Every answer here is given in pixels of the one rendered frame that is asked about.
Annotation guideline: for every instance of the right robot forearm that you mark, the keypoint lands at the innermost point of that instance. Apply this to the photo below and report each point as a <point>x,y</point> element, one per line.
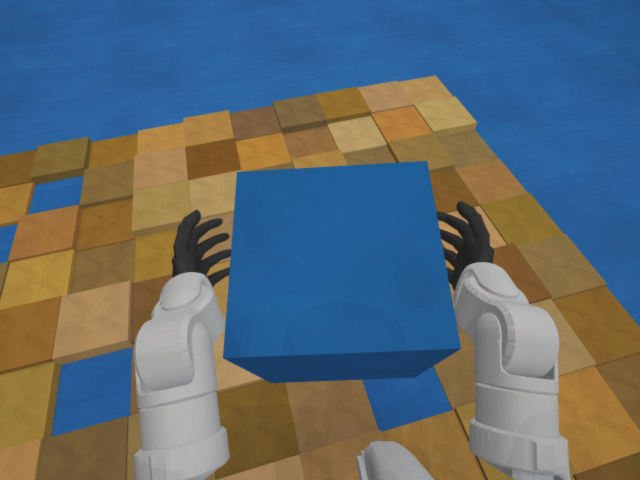
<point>516,424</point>

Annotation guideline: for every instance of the right robot thigh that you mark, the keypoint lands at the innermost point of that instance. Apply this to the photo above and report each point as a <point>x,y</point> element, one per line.
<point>389,460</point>

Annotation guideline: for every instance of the robot right hand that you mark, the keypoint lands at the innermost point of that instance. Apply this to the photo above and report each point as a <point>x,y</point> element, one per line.
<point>473,247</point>

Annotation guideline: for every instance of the robot left hand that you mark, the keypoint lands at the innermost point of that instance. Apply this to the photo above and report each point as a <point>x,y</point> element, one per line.
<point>188,254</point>

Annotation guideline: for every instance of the left robot forearm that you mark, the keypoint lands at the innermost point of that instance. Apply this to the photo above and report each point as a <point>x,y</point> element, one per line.
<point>181,435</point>

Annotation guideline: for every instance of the carton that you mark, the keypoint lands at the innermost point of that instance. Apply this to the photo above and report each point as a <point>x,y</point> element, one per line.
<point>338,273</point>

